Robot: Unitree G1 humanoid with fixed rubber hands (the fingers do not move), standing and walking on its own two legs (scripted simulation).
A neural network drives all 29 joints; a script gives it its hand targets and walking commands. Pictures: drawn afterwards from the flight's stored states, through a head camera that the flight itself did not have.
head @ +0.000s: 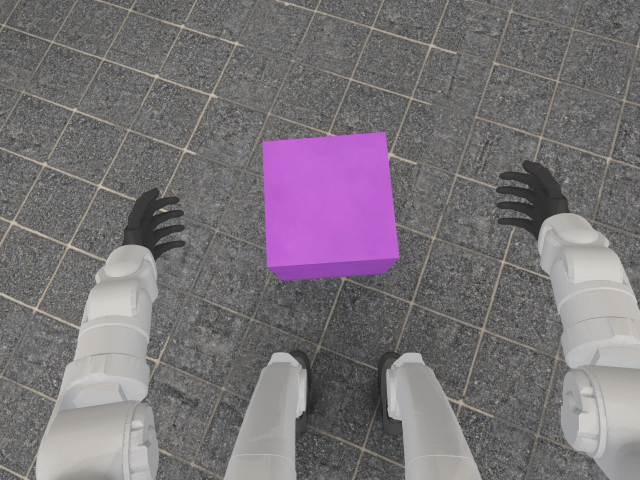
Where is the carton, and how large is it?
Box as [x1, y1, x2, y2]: [263, 132, 398, 280]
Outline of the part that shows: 385,132 263,142 267,267 281,279 290,280 384,273 398,258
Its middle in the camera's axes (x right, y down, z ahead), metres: +0.03 -0.08 +0.99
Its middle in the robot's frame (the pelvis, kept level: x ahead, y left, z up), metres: +0.56 +0.03 -0.56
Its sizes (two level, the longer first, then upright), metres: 0.297 0.287 0.263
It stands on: the floor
